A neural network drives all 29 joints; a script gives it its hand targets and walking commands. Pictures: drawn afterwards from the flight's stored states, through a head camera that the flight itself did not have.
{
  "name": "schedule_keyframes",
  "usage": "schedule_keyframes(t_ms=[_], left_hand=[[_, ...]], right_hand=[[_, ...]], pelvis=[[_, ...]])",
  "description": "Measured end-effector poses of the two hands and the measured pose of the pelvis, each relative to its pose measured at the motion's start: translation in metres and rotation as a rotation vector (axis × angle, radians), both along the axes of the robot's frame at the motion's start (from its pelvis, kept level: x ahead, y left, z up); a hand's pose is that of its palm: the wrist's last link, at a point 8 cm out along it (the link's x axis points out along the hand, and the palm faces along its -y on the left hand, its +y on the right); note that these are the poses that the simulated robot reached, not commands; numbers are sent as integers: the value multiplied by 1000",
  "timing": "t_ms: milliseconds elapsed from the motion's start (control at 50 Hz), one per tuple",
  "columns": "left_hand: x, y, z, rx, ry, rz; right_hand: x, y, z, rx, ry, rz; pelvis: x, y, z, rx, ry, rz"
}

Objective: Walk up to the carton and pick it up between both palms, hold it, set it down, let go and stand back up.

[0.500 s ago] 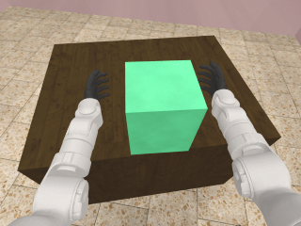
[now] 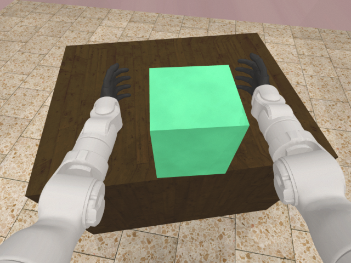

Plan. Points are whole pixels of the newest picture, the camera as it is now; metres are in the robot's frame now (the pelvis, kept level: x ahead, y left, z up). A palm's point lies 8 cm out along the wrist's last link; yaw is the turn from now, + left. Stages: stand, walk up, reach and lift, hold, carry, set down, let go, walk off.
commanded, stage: reach and lift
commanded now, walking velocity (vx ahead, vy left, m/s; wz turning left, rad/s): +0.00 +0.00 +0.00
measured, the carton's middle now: (190, 125) +0.46 -0.03 -0.01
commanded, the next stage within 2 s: none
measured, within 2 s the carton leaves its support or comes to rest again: neither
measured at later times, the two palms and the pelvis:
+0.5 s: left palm (127, 128) +0.44 +0.15 +0.00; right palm (246, 120) +0.46 -0.18 +0.01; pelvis -0.01 +0.01 -0.02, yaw -2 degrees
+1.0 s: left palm (136, 129) +0.44 +0.12 -0.01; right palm (245, 124) +0.45 -0.18 +0.01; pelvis +0.01 -0.02 -0.01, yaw +2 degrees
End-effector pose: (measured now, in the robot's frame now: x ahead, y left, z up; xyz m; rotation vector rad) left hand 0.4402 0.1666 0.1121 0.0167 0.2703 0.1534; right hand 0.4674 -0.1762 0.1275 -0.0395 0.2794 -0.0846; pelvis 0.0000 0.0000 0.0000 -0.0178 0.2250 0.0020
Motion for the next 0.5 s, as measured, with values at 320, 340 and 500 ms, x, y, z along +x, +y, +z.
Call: schedule_keyframes(t_ms=[320, 340, 500], left_hand=[[-17, -11, -95, -33, 37, 29], [-15, -12, -97, -31, 34, 27], [-5, -20, -113, -36, 11, 12]], right_hand=[[-10, -5, -86, 11, 9, 18], [-10, -5, -90, 10, 6, 20], [-8, -3, -115, 3, -24, 38]], pelvis=[[-3, 7, -10, 11, 209, -39], [-3, 7, -11, 12, 223, -41], [-9, 6, -15, 27, 310, -50]])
